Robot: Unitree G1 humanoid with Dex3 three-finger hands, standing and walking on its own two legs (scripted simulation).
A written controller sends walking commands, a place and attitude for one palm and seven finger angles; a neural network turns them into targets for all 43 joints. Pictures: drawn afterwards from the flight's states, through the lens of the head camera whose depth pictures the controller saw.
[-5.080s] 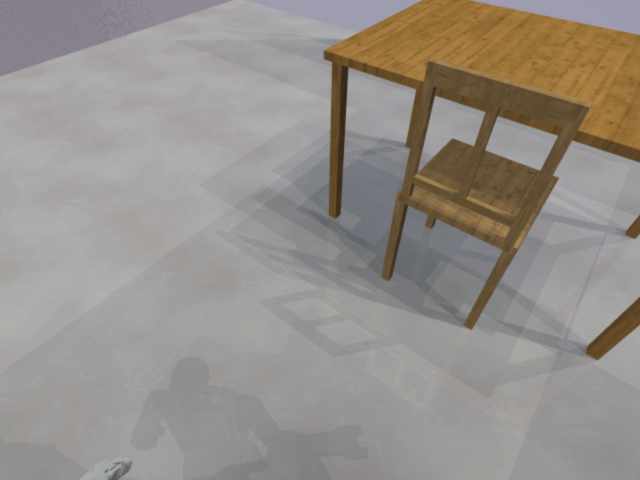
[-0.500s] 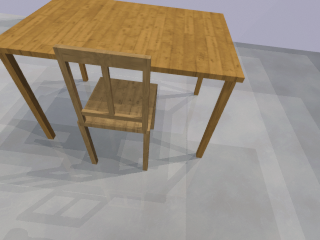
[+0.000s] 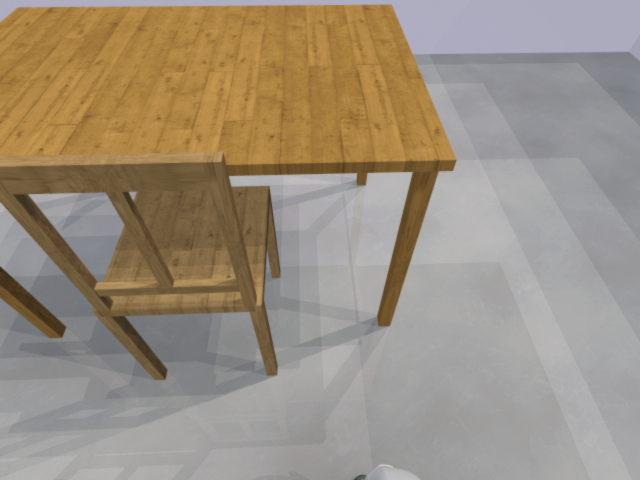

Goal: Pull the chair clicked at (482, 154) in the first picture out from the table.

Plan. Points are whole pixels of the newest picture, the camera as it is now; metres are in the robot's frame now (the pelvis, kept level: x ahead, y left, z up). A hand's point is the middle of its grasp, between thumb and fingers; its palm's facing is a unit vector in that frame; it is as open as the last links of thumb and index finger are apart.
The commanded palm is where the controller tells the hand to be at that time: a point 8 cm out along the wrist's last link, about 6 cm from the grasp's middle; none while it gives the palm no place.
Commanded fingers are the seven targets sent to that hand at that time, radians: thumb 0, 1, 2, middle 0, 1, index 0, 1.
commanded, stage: come to a stop and stand still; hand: left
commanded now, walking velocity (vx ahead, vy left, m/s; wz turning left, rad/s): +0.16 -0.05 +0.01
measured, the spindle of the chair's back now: (145, 242) +0.53 +0.32 -0.09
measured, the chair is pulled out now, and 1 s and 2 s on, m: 0.00 0.00 0.00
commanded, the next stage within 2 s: look again from close up in 1.64 s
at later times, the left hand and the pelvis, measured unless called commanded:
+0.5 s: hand out of the picture +0.11 +0.20 -0.17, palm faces +0.11 -0.98 -0.19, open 7.3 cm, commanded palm none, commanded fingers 0.00 0.90 0.90 -0.20 -0.30 -0.20 -0.30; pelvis +0.07 +0.02 +0.01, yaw +1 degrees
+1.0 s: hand out of the picture +0.04 +0.15 -0.14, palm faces +0.03 -0.97 -0.22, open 7.4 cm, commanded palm none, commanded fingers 0.00 0.90 0.90 -0.20 -0.30 -0.20 -0.30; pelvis +0.03 -0.02 +0.02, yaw -1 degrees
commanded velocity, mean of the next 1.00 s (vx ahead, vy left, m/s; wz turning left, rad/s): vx -0.05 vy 0.02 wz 0.00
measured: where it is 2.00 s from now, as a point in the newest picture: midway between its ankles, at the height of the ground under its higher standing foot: outside the picture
